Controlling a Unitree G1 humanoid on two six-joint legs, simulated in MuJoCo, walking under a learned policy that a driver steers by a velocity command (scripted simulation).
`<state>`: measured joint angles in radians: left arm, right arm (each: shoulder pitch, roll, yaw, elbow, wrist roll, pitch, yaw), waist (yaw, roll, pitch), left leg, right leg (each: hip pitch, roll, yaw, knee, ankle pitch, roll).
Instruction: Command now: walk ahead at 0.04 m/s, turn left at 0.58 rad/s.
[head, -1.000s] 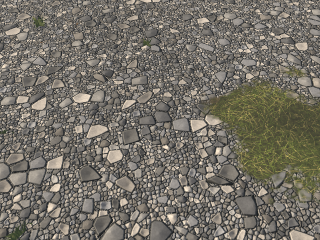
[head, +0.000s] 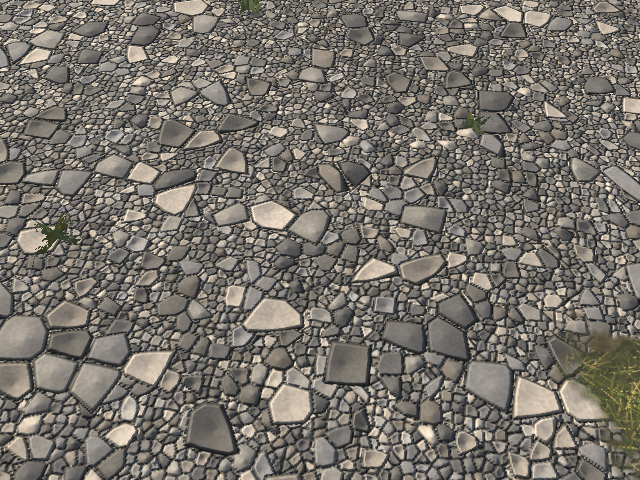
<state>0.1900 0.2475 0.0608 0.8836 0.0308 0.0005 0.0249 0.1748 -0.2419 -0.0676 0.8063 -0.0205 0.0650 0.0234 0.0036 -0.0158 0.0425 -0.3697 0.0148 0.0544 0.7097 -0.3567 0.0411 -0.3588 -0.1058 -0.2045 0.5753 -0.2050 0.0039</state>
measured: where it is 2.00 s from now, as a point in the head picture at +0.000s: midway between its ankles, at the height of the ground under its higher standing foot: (318, 371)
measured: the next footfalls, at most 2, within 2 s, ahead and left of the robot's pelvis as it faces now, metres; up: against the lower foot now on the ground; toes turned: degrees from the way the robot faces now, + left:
left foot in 0.02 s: +0.06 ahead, +0.09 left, +0.00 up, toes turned +3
right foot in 0.42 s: +0.06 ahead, -0.10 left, +0.00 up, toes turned +6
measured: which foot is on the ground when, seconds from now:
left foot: up 0.00-0.00, down 0.02-1.00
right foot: down 0.00-0.02, up 0.04-0.40, down 0.42-0.74, up 0.76-1.00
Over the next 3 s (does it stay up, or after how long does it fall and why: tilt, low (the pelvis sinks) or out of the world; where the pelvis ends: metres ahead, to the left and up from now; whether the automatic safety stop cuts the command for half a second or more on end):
stays up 0.85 -0.03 0.02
